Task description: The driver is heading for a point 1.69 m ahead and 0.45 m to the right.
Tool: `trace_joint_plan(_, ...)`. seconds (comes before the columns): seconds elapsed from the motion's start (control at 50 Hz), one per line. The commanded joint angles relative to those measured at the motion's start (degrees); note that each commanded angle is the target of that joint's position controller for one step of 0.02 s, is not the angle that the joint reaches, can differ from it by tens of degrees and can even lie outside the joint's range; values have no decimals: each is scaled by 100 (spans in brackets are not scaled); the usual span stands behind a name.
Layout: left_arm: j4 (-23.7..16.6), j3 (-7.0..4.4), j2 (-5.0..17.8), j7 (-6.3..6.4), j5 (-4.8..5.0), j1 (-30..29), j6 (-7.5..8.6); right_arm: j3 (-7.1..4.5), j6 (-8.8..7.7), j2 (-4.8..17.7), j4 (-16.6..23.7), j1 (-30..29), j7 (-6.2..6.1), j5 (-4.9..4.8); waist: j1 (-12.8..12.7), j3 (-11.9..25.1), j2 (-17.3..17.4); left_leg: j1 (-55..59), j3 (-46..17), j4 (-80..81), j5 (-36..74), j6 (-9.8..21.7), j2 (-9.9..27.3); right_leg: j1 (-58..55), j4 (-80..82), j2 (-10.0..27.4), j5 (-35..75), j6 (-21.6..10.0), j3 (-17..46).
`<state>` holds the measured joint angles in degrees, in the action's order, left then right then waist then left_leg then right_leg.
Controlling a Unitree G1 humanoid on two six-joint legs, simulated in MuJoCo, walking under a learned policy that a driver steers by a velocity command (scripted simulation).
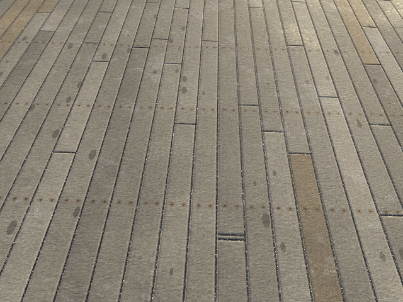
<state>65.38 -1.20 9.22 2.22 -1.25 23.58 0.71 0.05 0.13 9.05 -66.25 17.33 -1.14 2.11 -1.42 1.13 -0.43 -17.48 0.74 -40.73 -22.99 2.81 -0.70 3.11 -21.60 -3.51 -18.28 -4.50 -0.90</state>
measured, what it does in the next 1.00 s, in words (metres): walks ahead: left foot, then right foot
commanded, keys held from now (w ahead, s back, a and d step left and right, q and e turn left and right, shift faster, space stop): w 0.60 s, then no key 0.40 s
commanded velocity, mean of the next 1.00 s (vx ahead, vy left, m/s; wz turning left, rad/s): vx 0.34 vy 0.00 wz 0.00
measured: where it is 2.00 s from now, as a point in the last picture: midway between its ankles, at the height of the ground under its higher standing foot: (206, 246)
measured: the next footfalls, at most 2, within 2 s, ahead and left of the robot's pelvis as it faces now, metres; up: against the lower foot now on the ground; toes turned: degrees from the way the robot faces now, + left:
left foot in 0.20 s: +0.16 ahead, +0.14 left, +0.00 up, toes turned +4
right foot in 0.70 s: +0.51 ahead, -0.02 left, +0.00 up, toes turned -4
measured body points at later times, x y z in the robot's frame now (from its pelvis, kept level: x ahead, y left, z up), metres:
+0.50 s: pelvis +0.21 +0.07 +0.00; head +0.23 +0.08 +0.45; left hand +0.32 +0.30 -0.14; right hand +0.13 -0.15 -0.14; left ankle +0.12 +0.13 -0.74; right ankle +0.32 -0.06 -0.68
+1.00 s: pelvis +0.43 +0.04 +0.00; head +0.46 +0.02 +0.45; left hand +0.42 +0.26 -0.15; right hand +0.49 -0.19 -0.16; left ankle +0.48 +0.18 -0.71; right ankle +0.47 -0.02 -0.74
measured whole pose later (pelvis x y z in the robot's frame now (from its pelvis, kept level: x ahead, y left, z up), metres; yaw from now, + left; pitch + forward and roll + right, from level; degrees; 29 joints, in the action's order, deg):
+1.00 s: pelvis +0.43 +0.04 +0.00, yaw +1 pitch -1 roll +0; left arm 61.5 -0.6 8.5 0.6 -1.5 18.2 4.6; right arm -1.7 -0.2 9.5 -58.5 10.9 -1.6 1.4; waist -0.7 -4.7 1.6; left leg -24.8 -1.0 -44.5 -17.4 1.4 2.0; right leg 12.2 -20.8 -3.6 -8.2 -6.1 -6.7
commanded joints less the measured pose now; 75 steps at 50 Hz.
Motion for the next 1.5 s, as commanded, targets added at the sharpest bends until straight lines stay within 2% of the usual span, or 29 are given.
trace_joint_plan(0.02, 29, -186, 748, -17, -44, 724, 129, -106, -260, 390, 668, -817, 105, 14, -169, -1465, -282, -2118, 23, -717, -100, 21, 375, -23, 1610, 2062, -1550, -1072, 2277)
trace_joint_plan(0.12, -74, -212, 808, -51, -29, 617, 312, -209, -357, 425, 1030, -1032, 220, -104, -42, -1108, -540, -1006, 366, 285, 405, 54, 189, 291, 1211, 1705, -70, -849, 1384)
trace_joint_plan(0.18, -175, -190, 822, -105, 22, 338, 380, -347, -392, 512, 657, 311, 177, -150, 627, -682, -248, 1453, 625, 1196, 943, 172, -271, 1443, -62, 1296, 1325, -524, 714)
trace_joint_plan(0.2, -241, -130, 684, -150, 18, 284, 435, -491, -450, 882, 445, 1179, 104, -98, 1005, -211, 341, 2518, -189, 1613, 441, 350, 326, 1974, -1490, 885, 1536, -302, 192)
trace_joint_plan(0.22, -521, -4, 178, -199, 76, 412, 450, -642, -452, 1564, 361, 2013, 55, -36, 1086, 395, 1799, 3303, -3058, 2824, -1309, 939, 2064, 3138, -3665, 93, -504, 41, -509)
trace_joint_plan(0.24, -591, -134, 600, -235, -71, 152, 414, -572, -356, 1292, 301, 1773, 69, -82, 868, 87, 1241, 2686, -4103, 3299, -1887, 1176, 2282, 3585, -4680, 169, -1134, -86, 131)
trace_joint_plan(0.26, -698, -145, 583, -282, -80, -139, 398, -512, -347, 1124, 550, 981, 89, -87, 517, -520, 603, 2099, -3426, 3188, -1866, 1105, 2182, 3841, -4996, 556, -589, -186, 271)
trace_joint_plan(0.3, -707, -133, 402, -345, -48, -311, 433, -404, -455, 812, 770, 313, 129, -102, 190, -776, 144, 1289, -2209, 3313, -220, 889, 1687, 3442, -4575, 858, 223, -156, 302)
trace_joint_plan(0.38, -762, -191, 422, -390, -90, -374, 240, -274, -616, 598, 558, 764, 62, -119, -21, -673, 305, 1324, -1084, 3313, 1951, 811, 1288, 3335, -4127, 875, 551, 64, 35)
trace_joint_plan(0.58, -1642, -114, 335, -415, 17, -2602, 215, -201, -664, 651, 389, 1411, 2, -116, 317, -940, 503, 1781, -245, 3297, 4149, 763, 1146, 3068, -1403, 505, 1641, 28, -594)
trace_joint_plan(0.62, -1617, -156, 424, -363, 4, -2387, 260, -210, -664, 689, 375, 1303, -23, -89, 146, -821, 470, 2098, -107, 2794, 5447, 677, 1198, 2651, -1160, 323, 1452, -174, -636)
trace_joint_plan(0.66, -1205, -255, 585, -263, -9, -1184, 372, -240, -640, 786, 363, 1199, -63, -60, -287, -198, 524, 2299, -10, 1366, 6836, 479, 1076, 1502, -929, -46, 1373, -351, -673)
trace_joint_plan(0.68, -931, -313, 682, -214, -67, -363, 454, -249, -622, 834, 367, 1110, -65, -134, -651, 182, 467, 1928, 113, 273, 6280, 342, 887, 451, -383, 80, 2151, -435, -585)
trace_joint_plan(0.7, -756, -420, 1112, -164, -214, 405, 502, -193, -624, 638, 489, 1240, -54, -230, -772, 865, 83, 837, 229, -1269, 4072, 230, 577, -1018, -706, 1185, 3439, -629, 385)
trace_joint_plan(0.72, -773, -514, 1575, -210, -226, 473, 476, -90, -545, -10, 397, 2346, -45, -530, -311, 1906, -1195, -900, 319, -3730, -1333, -8, -465, -2658, -782, 3144, 5918, -1897, 2852)
trace_joint_plan(0.74, -850, -524, 1421, -244, 91, 249, 384, -266, -479, 592, 359, 1915, -86, -328, -355, 1982, -118, -929, -443, -4054, -819, 29, -313, -1988, -405, 2803, 5652, -1857, 2917)
trace_joint_plan(0.78, -955, -287, 677, -230, 93, -814, 405, -274, -483, 472, 648, 910, -58, -114, -24, 375, -32, -1163, -408, -3403, -144, 18, 126, -328, 150, 2276, 5073, -1371, 1612)
trace_joint_plan(0.82, -823, -142, 278, -152, 94, -793, 432, -307, -324, 385, 626, 879, 9, 25, 215, -7, -72, -602, -375, -2774, 96, -25, 282, 620, 503, 1857, 5021, -1022, 894)
trace_joint_plan(0.86, -736, -87, 306, -139, 40, -732, 496, -250, -168, 70, 528, 1077, 38, -5, 418, 68, -84, -39, -269, -2225, 194, -101, 222, 1064, 562, 1712, 5371, -965, 502)
trace_joint_plan(0.94, -688, -35, 558, -159, -37, -719, 515, -204, 0, 128, 600, 625, -50, -51, 480, 106, -452, 223, -48, -641, 537, -150, 186, 1221, 514, 1446, 5144, -767, 64)
trace_joint_plan(1.06, -579, 14, 547, -101, 0, -457, 261, -143, 68, 247, 596, 15, -100, -80, 237, -178, -441, 652, 57, 626, 769, -150, 241, 1500, 744, 1505, 1365, -656, 564)
trace_joint_plan(1.14, -561, -37, 426, -106, 113, -29, 118, -161, -140, 524, 485, 260, -94, -14, 27, -597, 207, 926, -520, 1677, -339, 158, 576, 2001, 513, 873, -1551, -322, 633)
trace_joint_plan(1.2, -796, -72, 334, -192, 17, -461, 115, -298, -160, 698, 332, 828, -37, -155, 325, -1139, 1282, 531, -2130, 3178, -2258, 757, 1381, 2407, -1277, 123, -1118, -75, -319)
trace_joint_plan(1.26, -1025, -151, 404, -295, -61, -838, 243, -384, -221, 796, 367, 857, -57, -47, 332, -1012, 942, 991, -2595, 3475, -1350, 1099, 1931, 2973, -2391, 389, -767, -107, -98)
trace_joint_plan(1.38, -1154, -194, 231, -369, 10, -937, 339, -446, -373, 815, 467, 494, -21, -118, 59, -589, 740, 573, -1113, 3098, 93, 762, 1261, 1589, -1221, 307, -136, 35, -445)
trace_joint_plan(1.44, -787, -296, 405, -291, 19, 150, 363, -457, -384, 756, 508, 404, 6, -123, -372, -409, 313, -621, -678, 2044, -123, 550, 898, -416, -348, 213, 161, 47, -418)
trace_joint_plan(1.46, -645, -407, 834, -216, -58, 862, 421, -375, -424, 468, 665, 161, 43, -100, -698, -272, -645, -1280, -80, 532, -36, 314, 420, -1071, 452, 1248, -792, -115, 969)
trace_joint_plan(1.48, -531, -559, 1500, -191, -22, 1413, 385, -315, -456, 209, 963, 88, 106, -134, -764, -245, -2001, -2511, 528, -1041, -699, 162, -201, -1452, 1473, 2487, -2265, -722, 3285)
trace_joint_plan(1.5, -582, -467, 1173, -176, -45, 1013, 333, -420, -432, 646, 1063, -195, 150, 46, -475, -696, -1139, -2739, 26, -1962, -613, 296, 192, -839, 1479, 2636, -2326, -922, 3509)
